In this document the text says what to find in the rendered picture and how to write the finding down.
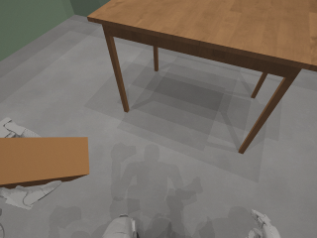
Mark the left robot hand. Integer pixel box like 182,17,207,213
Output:
0,117,62,210

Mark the sponge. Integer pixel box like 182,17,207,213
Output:
0,137,90,189

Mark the right robot hand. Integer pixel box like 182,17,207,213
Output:
246,209,281,238

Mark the left robot thigh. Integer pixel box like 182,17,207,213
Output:
101,216,137,238

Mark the robot left shin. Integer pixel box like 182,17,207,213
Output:
119,214,129,218

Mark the table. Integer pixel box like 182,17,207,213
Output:
87,0,317,154

